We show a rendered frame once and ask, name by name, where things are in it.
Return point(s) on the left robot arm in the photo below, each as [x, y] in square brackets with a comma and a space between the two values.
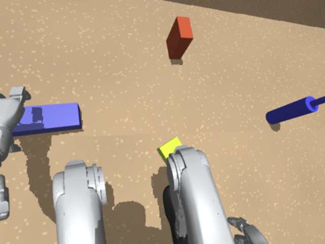
[5, 142]

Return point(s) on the right robot hand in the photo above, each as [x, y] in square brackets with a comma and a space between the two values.
[251, 234]

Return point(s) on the left robot hand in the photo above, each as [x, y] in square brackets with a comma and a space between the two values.
[12, 110]

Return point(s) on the right robot foot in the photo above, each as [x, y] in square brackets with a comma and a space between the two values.
[170, 214]

